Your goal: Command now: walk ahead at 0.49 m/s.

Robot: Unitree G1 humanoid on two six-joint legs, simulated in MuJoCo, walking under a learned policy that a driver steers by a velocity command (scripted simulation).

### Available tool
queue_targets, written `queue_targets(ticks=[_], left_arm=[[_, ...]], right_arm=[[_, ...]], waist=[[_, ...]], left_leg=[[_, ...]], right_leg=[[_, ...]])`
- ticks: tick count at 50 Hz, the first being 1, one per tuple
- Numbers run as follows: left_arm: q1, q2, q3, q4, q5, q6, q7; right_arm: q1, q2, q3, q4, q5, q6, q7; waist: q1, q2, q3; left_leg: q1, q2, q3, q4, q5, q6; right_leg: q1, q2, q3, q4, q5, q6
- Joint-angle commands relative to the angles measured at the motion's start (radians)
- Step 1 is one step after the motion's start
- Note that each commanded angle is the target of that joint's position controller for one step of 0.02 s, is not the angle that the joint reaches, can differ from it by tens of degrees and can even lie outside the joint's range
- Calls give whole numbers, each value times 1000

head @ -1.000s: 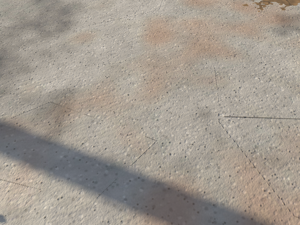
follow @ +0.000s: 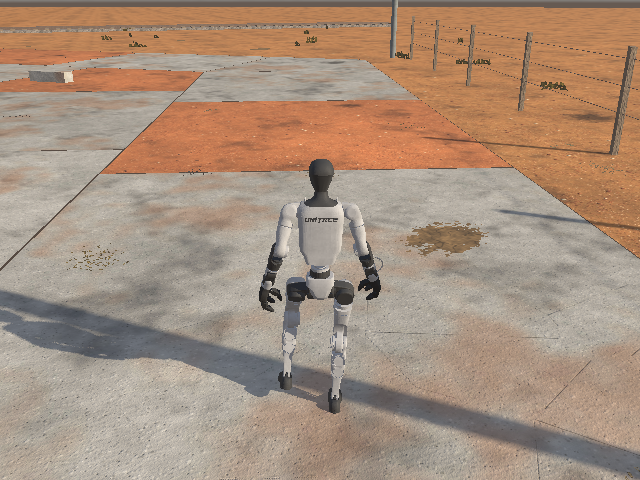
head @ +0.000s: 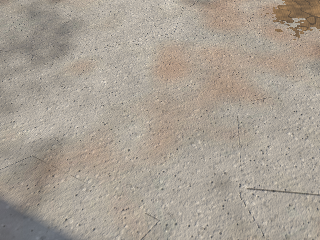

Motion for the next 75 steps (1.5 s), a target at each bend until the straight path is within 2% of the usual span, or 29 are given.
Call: queue_targets(ticks=[1, 9, 12, 14, 15, 16, 17, 18, 20, 24, 36, 40, 41, 42, 43, 44, 45, 46, 48, 52, 57, 62, 65, 66, 67, 68, 69, 71, 75], left_arm=[[-42, 152, 26, -58, -3, -16, 22], [123, 165, 30, 5, -25, 15, 37], [112, 188, 43, 1, -29, 30, 43], [80, 178, 39, -14, -24, 37, 41], [67, 133, 21, -44, -11, 36, 39], [185, 9, -11, -63, -16, 18, 35], [171, 70, 1, -51, -37, 2, 34], [90, 150, 25, -77, -59, -4, 34], [6, 138, 33, -95, -49, 2, 44], [19, 63, 38, -114, -43, 54, 37], [-310, 60, 24, -277, -29, 57, -26], [-108, 151, 74, -261, -35, 64, -31], [66, 219, 112, -213, -37, 69, -16], [132, 327, 137, -193, -41, 77, 7], [105, 352, 127, -237, -30, 58, -2], [104, 262, 100, -235, -23, 43, -10], [64, 221, 89, -233, -24, 31, -9], [-15, 189, 79, -248, -26, 25, -7], [-96, 142, 61, -278, -12, 22, 0], [-44, 190, 72, -268, -21, 17, 28], [22, 195, 74, -250, -27, 29, 43], [68, 185, 74, -228, -31, 42, 50], [44, 152, 62, -239, -21, 50, 52], [54, 101, 40, -249, -7, 47, 47], [208, 39, 24, -254, -29, 34, 45], [230, 100, 25, -238, -46, 25, 46], [119, 170, 40, -251, -47, 21, 43], [-50, 165, 39, -296, -11, 7, 42], [-62, 101, 28, -319, 4, -2, 36]], right_arm=[[-14, -51, -14, -50, -10, -4, 2], [-275, -32, 10, -139, 4, -29, 41], [-243, -74, 1, -146, 8, -44, 51], [-41, -140, -32, -93, 8, -53, 43], [156, -207, -53, -54, -10, -56, 32], [259, -296, -77, -29, -21, -43, 28], [254, -202, -49, -32, -15, -39, 29], [171, -138, -29, -46, -11, -40, 26], [43, -78, -12, -59, -17, -42, 26], [-10, -64, -12, -41, -24, -53, 24], [117, -165, -46, -2, 2, -9, -6], [76, -212, -59, -23, 16, 24, -11], [77, -197, -51, -32, 10, 25, -13], [116, -84, -19, -69, -32, 14, -9], [135, -42, 5, -115, -17, -31, 5], [0, -126, -15, -139, 27, -64, 18], [-35, -127, -13, -151, 38, -82, 22], [-26, -121, -15, -130, 17, -86, 13], [4, -139, -31, -117, -8, -62, 9], [-70, -89, -22, -155, -28, -30, 6], [-239, -57, -3, -211, -13, -40, 23], [-267, -111, -13, -243, -2, -60, 43], [-77, -156, -36, -193, -11, -76, 41], [71, -196, -46, -170, -31, -79, 38], [207, -288, -72, -129, -44, -67, 38], [229, -221, -60, -104, -6, -61, 50], [157, -144, -36, -125, 9, -57, 51], [57, -106, -18, -149, -9, -38, 51], [75, -108, -11, -143, -2, -34, 41]], waist=[[-36, -79, 40], [41, -68, 89], [-1, -102, 60], [-109, -113, -67], [-187, -67, -230], [-146, 188, -389], [-160, 222, -425], [-151, 157, -264], [-102, 57, -100], [-32, 60, -12], [-105, -1, 84], [43, 45, -62], [124, 7, -152], [79, -223, -210], [25, -282, -374], [81, -148, -306], [60, -126, -188], [9, -42, -124], [-52, -67, -81], [-48, -60, -42], [19, -116, -1], [19, -139, -2], [-77, -165, -84], [-133, -104, -218], [-91, 192, -347], [-102, 266, -332], [-118, 145, -177], [-95, 20, -31], [-48, 67, -44]], left_leg=[[-66, 27, -24, -146, 170, -25], [-37, -45, 9, -472, 246, -30], [71, -71, 5, -528, 148, -11], [376, -111, 43, -556, 102, 31], [695, 17, -74, -493, 102, 91], [1074, 271, -498, -560, -73, 228], [1061, 298, -672, -672, -177, 243], [934, 266, -515, -690, -190, 192], [662, 195, -287, -757, -67, 147], [477, 147, -63, -861, 83, 146], [697, 168, 227, -825, 306, 109], [716, 147, 290, -440, 843, 58], [566, 106, 304, -189, 726, 16], [206, -2, 300, 163, 29, -39], [-63, -178, 56, 396, -459, -63], [-183, -124, -47, 425, -389, -38], [-209, -79, -34, 362, -296, -11], [-139, -33, -38, 271, -220, -9], [0, 6, -45, 153, -148, -23], [8, -23, -14, -64, -12, -83], [99, -100, 0, -413, 267, -89], [137, -118, -41, -523, 192, -55], [373, -123, -1, -571, 132, 7], [615, 3, -115, -532, 102, 71], [960, 210, -561, -598, -67, 249], [999, 262, -811, -710, -311, 295], [884, 219, -692, -727, -359, 253], [638, 127, -466, -751, -162, 217], [510, 54, -329, -788, 130, 223]], right_leg=[[-36, -281, 216, -205, 31, -141], [123, -297, 179, -129, 109, -118], [168, -330, 226, -44, 197, -98], [125, -266, 193, 174, 427, -60], [-47, -202, 150, 450, 300, -24], [-448, -33, 61, 825, -158, 57], [-552, -48, 186, 986, -434, 55], [-625, -102, 193, 1037, -376, 43], [-575, -183, 159, 966, -224, 38], [-492, -233, 155, 873, -120, 45], [-555, -181, 23, 379, 105, 20], [-220, -41, -81, 332, -43, -66], [61, -18, -38, 281, 1, -107], [343, -245, 355, 244, -24, -201], [536, -419, 907, 50, -219, -376], [513, -404, 834, -14, -206, -312], [393, -367, 675, -6, -137, -271], [238, -318, 556, -2, -40, -231], [47, -263, 438, -35, 109, -205], [-54, -222, 347, -70, 227, -206], [-111, -165, 306, -60, 78, -136], [12, -221, 430, 61, 47, -116], [33, -181, 421, 234, 207, -74], [-56, -129, 351, 473, 153, -41], [-398, 25, 228, 831, -175, 47], [-580, 14, 249, 990, -440, 60], [-648, -41, 258, 1042, -373, 55], [-620, -117, 176, 945, -244, 49], [-489, -146, 132, 693, -205, 73]])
